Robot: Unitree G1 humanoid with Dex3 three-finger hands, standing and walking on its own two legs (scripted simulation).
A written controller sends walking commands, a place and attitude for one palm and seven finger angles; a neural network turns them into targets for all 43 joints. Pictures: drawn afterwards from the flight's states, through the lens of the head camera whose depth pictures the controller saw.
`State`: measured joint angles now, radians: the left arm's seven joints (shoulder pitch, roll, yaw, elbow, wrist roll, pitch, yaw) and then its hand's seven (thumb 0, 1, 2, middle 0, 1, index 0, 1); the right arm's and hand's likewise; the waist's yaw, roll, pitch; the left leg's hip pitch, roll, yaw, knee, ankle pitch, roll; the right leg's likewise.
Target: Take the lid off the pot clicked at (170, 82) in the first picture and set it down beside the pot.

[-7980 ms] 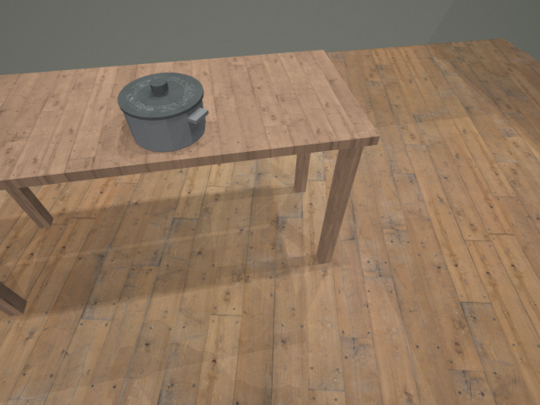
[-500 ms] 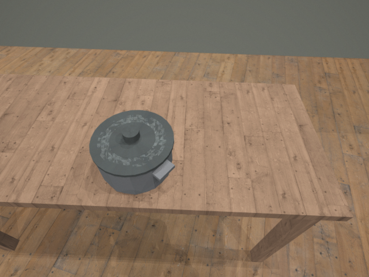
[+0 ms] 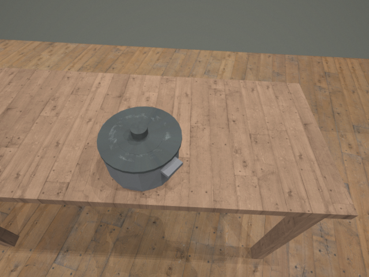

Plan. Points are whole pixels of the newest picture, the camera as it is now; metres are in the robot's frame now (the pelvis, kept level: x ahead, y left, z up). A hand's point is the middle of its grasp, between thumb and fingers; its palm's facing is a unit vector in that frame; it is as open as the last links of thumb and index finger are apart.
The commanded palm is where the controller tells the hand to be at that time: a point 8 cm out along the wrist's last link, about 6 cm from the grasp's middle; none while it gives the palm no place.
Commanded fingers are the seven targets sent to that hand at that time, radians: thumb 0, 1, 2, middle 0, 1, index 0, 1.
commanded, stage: shuffle to correct the standing spot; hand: left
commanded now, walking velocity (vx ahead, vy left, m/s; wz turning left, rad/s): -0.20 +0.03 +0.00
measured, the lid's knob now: (139, 130) +0.43 +0.14 +0.06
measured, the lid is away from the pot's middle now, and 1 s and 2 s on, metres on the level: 0.00 0.00 0.00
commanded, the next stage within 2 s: come to a stop and stand still in 0.08 s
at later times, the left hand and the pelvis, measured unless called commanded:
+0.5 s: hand out of the picture -0.04 +0.18 -0.18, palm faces -0.01 -0.98 -0.17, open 7.4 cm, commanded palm none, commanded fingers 0.00 0.90 0.90 -0.20 -0.30 -0.20 -0.30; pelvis -0.04 +0.01 +0.00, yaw -1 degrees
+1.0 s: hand out of the picture -0.03 +0.16 -0.18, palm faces +0.02 -0.99 -0.12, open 7.4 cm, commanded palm none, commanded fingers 0.00 0.90 0.90 -0.20 -0.30 -0.20 -0.30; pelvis +0.00 +0.02 +0.00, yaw +0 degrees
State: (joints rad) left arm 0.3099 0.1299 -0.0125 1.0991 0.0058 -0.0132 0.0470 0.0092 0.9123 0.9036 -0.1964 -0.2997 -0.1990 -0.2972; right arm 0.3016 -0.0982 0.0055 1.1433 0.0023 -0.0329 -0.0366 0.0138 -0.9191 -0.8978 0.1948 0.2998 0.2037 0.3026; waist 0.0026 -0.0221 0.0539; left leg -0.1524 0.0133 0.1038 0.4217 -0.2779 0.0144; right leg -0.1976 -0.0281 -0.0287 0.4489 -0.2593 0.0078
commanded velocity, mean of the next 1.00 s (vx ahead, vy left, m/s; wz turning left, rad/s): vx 0.01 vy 0.00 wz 0.00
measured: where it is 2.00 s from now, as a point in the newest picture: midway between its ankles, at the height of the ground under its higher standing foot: outside the picture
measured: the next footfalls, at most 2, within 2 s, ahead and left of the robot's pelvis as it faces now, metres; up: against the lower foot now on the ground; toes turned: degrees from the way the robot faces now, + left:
none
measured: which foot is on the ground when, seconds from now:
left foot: down 0.00-1.00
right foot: down 0.00-1.00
